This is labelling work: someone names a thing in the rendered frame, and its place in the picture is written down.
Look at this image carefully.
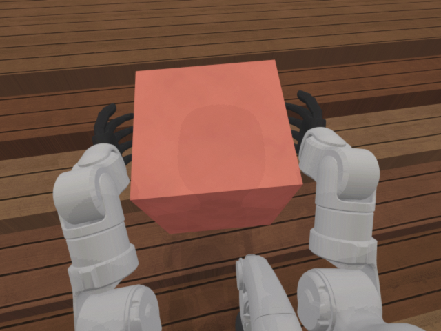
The robot right forearm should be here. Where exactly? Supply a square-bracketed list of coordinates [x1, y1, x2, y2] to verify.
[298, 127, 382, 306]

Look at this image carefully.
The carton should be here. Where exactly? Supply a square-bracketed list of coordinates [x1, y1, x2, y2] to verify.
[130, 60, 303, 234]

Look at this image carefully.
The robot left forearm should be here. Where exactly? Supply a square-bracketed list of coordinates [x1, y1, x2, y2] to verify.
[53, 143, 139, 331]

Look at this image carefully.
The right robot shin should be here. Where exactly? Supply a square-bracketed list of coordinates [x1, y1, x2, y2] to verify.
[239, 254, 255, 331]

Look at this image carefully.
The right robot hand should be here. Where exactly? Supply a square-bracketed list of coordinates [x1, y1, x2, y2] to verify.
[285, 90, 326, 155]

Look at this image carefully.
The right robot upper arm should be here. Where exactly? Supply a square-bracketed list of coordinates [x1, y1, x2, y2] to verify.
[297, 268, 426, 331]

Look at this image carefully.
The left robot upper arm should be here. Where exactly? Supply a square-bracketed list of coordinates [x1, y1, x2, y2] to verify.
[76, 284, 162, 331]

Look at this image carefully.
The left robot hand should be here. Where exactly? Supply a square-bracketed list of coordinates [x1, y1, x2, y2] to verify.
[92, 103, 134, 165]

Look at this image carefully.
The robot right thigh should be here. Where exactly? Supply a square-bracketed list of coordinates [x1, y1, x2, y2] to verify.
[236, 255, 302, 331]

